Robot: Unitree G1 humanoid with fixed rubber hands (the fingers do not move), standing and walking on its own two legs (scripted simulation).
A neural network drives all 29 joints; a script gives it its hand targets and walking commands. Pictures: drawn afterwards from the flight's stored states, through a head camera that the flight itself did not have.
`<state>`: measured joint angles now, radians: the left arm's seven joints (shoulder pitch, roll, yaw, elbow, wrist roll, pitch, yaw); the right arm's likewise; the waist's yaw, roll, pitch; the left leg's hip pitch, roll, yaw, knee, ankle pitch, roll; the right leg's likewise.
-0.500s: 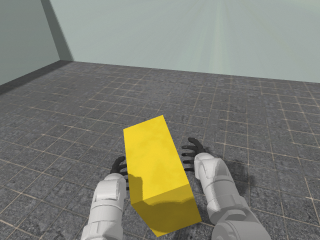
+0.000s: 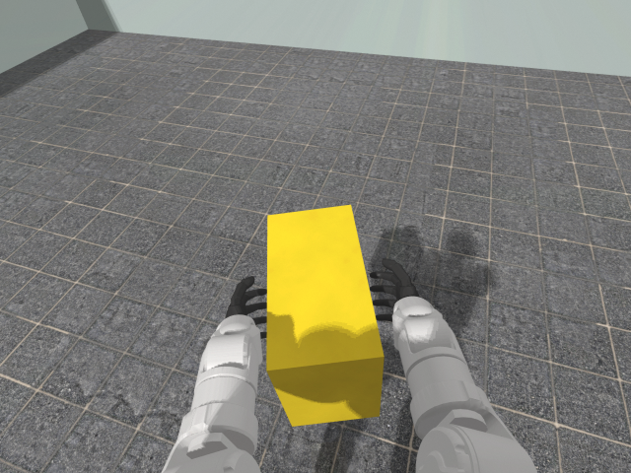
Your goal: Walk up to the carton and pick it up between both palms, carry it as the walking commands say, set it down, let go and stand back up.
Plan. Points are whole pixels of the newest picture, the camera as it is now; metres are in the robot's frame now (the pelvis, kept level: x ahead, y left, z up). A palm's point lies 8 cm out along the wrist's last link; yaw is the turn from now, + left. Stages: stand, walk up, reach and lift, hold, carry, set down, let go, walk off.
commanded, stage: set down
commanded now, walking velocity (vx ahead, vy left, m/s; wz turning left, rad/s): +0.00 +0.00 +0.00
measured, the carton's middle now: (322, 313) +0.38 +0.01 -0.08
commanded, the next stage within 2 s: none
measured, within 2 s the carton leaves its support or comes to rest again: neither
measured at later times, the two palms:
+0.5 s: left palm (247, 362) +0.31 +0.13 -0.10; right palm (390, 347) +0.32 -0.10 -0.09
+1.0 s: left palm (258, 379) +0.32 +0.12 -0.19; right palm (386, 363) +0.33 -0.10 -0.18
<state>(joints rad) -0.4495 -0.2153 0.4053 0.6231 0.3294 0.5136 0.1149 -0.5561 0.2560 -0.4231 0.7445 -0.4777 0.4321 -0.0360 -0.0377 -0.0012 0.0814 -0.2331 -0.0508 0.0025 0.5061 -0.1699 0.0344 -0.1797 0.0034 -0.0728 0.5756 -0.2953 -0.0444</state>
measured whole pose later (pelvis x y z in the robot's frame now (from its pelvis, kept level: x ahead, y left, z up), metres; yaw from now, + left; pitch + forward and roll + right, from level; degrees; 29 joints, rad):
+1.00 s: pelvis -0.05 +0.01 -0.08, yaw -1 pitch +18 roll -1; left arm -0.63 -0.12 0.29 0.75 0.26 -0.04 0.27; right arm -0.74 0.09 -0.14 0.87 -0.14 -0.04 -0.24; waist -0.04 0.01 0.23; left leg -1.05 -0.04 0.00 1.00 -0.26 0.04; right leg -0.99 0.01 -0.07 1.06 -0.38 -0.05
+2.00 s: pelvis -0.07 +0.01 -0.23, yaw -5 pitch +33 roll -1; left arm -1.05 0.03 0.29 0.79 0.20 0.12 0.27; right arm -1.17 0.06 -0.24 0.86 -0.05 0.10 -0.32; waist -0.04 -0.03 0.24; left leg -1.77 -0.04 0.00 1.62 -0.43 0.03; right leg -1.70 0.07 -0.05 1.66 -0.54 -0.05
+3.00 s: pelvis -0.07 +0.01 -0.35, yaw -5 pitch +36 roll +0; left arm -1.46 0.20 0.35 0.85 0.19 0.29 0.12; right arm -1.44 0.01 -0.33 0.81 -0.14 0.22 -0.22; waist -0.01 -0.04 0.41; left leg -2.16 -0.04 0.02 2.04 -0.51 0.02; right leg -2.10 0.10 -0.05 2.10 -0.63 -0.04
